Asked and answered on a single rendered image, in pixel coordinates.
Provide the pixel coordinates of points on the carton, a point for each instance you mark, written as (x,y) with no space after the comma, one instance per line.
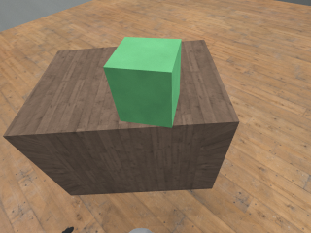
(144,78)

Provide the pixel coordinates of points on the pedestal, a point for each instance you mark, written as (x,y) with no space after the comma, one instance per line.
(70,128)

